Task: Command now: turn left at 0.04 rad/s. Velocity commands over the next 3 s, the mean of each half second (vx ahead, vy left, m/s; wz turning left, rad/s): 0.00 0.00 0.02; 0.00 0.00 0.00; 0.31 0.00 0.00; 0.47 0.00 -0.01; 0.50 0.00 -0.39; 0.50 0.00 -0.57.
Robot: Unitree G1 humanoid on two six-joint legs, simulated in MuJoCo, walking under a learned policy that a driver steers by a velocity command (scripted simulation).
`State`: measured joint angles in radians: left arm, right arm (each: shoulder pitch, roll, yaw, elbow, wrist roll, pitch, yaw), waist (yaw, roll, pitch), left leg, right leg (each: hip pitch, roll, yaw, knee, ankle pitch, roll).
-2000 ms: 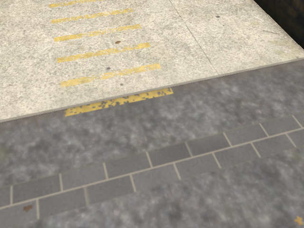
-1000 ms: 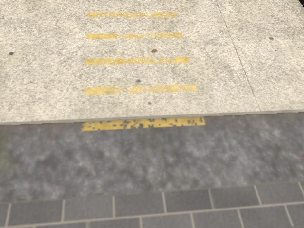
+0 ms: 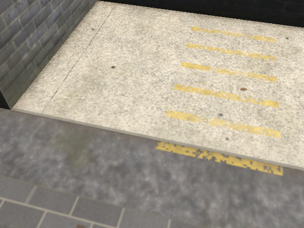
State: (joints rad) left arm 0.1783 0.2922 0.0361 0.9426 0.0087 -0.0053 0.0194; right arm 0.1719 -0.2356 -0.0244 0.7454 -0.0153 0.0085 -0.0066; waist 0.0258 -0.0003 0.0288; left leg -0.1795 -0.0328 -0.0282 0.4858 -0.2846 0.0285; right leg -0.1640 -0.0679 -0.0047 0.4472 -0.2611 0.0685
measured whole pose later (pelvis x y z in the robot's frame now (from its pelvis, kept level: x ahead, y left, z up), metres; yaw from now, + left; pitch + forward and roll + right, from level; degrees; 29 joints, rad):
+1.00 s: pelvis -0.01 -0.01 +0.00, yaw +0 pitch -1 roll +0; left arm 0.25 0.21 0.02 1.12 0.00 0.00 0.05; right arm 0.24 -0.22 -0.02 1.04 0.00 0.00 -0.03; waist 0.01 0.00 0.04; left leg -0.18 -0.02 -0.03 0.48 -0.28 0.01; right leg -0.18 -0.05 0.00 0.47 -0.27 0.05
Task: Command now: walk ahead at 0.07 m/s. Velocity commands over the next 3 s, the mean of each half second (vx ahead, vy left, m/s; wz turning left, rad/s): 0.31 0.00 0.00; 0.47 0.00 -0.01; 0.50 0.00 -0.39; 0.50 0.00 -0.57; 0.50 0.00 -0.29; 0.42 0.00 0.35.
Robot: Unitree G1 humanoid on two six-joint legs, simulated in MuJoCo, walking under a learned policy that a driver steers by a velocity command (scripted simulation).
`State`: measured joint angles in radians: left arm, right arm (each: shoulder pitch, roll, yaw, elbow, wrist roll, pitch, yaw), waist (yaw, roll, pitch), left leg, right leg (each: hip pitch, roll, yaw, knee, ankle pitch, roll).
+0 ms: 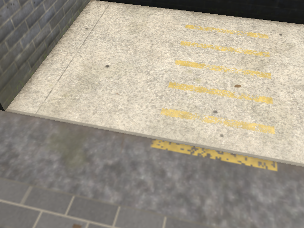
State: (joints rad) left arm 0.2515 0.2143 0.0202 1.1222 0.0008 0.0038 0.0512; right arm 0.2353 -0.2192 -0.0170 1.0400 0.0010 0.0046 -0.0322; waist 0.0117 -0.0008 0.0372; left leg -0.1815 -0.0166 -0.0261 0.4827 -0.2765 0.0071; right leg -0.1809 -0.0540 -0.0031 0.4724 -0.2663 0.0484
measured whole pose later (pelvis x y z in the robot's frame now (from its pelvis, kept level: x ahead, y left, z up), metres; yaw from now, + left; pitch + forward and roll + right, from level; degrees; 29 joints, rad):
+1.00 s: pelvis +0.42 +0.00 +0.01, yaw -1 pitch +1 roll +2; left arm 0.13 0.26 0.07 0.88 -0.01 -0.09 0.02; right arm 0.34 -0.23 -0.05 1.04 0.00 -0.10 0.01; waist -0.06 -0.04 0.01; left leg -0.06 -0.08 0.06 0.22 -0.17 0.07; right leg -0.69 -0.15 0.04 0.84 -0.03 -0.01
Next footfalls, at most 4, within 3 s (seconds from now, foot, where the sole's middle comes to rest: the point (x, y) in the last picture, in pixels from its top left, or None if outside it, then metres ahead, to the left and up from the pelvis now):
0.68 left None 0.43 0.09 -0.78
1.22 right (194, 184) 0.72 -0.16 -0.78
1.72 left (167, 129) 1.05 -0.04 -0.78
2.24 right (231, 117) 1.15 -0.41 -0.78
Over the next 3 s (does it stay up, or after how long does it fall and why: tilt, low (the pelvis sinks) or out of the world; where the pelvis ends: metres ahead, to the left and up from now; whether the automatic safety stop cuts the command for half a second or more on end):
stays up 1.44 -0.44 0.00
